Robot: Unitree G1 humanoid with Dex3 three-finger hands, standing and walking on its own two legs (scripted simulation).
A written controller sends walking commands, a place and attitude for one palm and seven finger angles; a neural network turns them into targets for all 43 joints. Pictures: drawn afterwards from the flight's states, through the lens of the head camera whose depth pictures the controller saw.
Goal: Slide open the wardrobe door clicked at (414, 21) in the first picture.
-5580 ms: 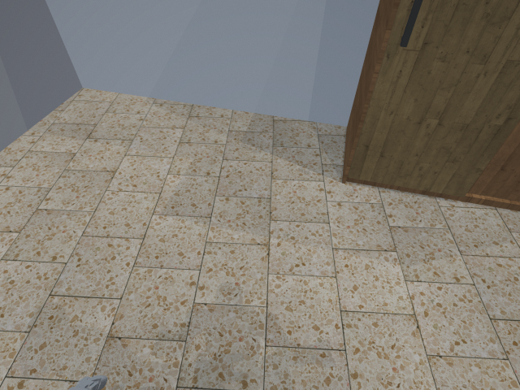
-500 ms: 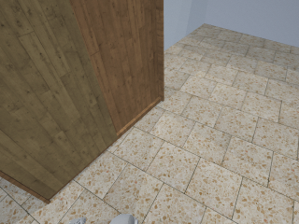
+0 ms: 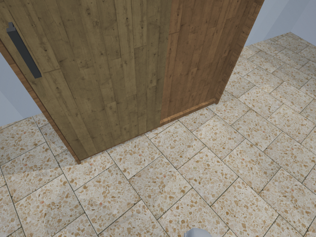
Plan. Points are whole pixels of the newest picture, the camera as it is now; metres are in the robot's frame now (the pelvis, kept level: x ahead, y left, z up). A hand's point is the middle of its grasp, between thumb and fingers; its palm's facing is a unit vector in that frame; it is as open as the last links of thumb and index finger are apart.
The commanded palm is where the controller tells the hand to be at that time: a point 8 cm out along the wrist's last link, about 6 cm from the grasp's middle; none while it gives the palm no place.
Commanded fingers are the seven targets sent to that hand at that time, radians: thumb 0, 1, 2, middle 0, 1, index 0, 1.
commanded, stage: turn to face it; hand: left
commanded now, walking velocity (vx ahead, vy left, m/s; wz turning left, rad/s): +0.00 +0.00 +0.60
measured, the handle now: (25, 51) +0.60 +0.46 +0.10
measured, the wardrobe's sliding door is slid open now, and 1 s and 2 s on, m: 0.00 0.00 0.00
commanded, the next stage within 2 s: take the last steps up to it in 0.80 s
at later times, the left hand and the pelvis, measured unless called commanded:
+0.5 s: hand out of the picture -0.01 +0.17 -0.16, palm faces +0.30 -0.92 -0.26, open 7.4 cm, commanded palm none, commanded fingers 0.00 0.90 0.90 -0.20 -0.30 -0.20 -0.30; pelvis -0.02 -0.03 +0.00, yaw +18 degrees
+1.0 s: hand out of the picture -0.07 +0.21 -0.16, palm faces +0.45 -0.86 -0.25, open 7.4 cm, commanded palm none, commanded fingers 0.00 0.90 0.90 -0.20 -0.30 -0.20 -0.30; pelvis -0.05 -0.01 +0.00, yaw +26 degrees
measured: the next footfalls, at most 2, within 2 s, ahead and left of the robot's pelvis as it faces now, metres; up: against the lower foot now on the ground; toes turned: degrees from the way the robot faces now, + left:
right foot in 0.18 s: +0.05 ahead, -0.15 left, +0.00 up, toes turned +4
left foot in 0.60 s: -0.03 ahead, +0.11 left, +0.00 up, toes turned +26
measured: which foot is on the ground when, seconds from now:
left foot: down 0.00-0.18, up 0.20-0.58, down 0.60-1.00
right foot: up 0.00-0.16, down 0.18-0.60, up 0.62-1.00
